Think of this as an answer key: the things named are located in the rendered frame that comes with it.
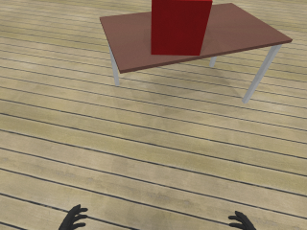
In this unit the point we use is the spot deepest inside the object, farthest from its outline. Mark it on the right robot hand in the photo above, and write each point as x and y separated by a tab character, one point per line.
246	223

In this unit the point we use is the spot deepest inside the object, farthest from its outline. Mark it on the carton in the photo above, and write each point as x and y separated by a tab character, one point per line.
178	26

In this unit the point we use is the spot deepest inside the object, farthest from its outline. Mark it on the left robot hand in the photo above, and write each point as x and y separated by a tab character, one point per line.
71	217

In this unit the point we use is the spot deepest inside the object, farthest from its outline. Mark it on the table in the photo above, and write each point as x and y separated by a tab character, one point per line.
229	30

